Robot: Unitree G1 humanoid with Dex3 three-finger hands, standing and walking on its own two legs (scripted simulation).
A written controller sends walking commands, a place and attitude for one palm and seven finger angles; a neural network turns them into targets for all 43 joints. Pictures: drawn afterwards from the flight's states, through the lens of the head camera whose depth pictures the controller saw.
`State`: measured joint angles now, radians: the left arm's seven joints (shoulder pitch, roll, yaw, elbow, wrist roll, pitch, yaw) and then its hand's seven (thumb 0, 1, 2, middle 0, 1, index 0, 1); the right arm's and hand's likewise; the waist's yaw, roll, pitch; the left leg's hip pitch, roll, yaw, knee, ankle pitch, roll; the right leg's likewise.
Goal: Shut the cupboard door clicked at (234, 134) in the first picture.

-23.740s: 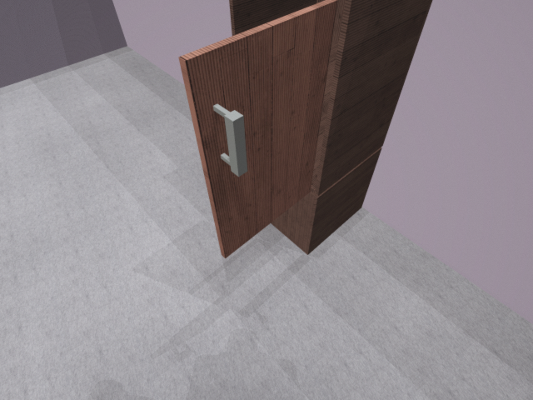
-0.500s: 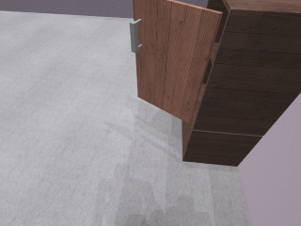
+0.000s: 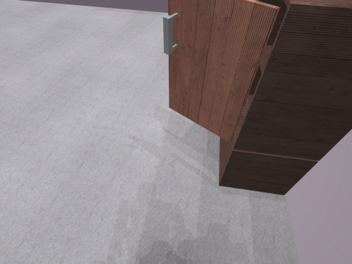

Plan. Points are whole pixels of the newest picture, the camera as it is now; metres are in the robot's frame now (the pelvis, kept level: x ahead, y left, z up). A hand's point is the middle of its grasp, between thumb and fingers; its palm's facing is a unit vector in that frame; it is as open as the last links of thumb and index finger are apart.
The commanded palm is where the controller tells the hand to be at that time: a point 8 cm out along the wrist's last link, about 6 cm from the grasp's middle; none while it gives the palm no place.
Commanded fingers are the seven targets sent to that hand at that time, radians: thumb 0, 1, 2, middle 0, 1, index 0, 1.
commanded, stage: walk to a spot facing it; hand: left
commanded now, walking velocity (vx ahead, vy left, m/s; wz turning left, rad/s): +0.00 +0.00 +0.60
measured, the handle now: (171, 33) +0.86 +0.05 +0.09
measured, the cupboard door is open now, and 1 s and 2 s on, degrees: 60 60 60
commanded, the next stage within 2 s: none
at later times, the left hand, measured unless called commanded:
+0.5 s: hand out of the picture +0.09 +0.25 -0.14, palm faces +0.30 -0.91 -0.28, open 7.4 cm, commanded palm none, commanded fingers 0.00 0.90 0.90 -0.20 -0.30 -0.20 -0.30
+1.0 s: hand out of the picture -0.05 +0.19 -0.17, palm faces +0.65 -0.70 -0.30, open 7.4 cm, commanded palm none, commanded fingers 0.00 0.90 0.90 -0.20 -0.30 -0.20 -0.30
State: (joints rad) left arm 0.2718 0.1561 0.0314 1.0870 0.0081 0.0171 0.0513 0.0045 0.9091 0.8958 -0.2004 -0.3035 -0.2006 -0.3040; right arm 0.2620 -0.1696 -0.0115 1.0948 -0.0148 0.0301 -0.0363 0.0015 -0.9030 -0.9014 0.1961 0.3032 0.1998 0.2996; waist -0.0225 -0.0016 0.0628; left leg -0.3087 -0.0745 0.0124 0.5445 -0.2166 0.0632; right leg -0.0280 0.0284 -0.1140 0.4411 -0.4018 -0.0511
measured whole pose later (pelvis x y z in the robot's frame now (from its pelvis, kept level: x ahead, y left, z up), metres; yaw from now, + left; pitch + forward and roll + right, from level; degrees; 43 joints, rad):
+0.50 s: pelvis +0.01 +0.00 +0.01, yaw +20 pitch +3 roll -2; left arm 0.07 0.24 0.06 0.84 0.02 0.04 0.02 0.01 0.91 0.90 -0.20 -0.30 -0.20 -0.30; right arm 0.21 -0.25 -0.07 0.92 -0.03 0.05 0.00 0.00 -0.90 -0.90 0.20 0.30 0.20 0.30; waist -0.05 0.04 0.09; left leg -0.38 -0.06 -0.13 0.50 -0.15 0.04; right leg -0.39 0.00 0.02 0.77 -0.42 0.06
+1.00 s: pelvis +0.05 -0.01 -0.01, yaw +42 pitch +0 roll +1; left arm 0.21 0.26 0.07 0.90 0.01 0.07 0.02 0.01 0.91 0.90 -0.20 -0.30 -0.20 -0.30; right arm 0.12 -0.23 -0.05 0.85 -0.03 0.04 0.00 0.00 -0.90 -0.90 0.20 0.30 0.20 0.30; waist 0.00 -0.02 0.15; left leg -0.33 -0.01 -0.03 0.63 -0.31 -0.01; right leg -0.43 -0.08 -0.04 1.01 -0.53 0.07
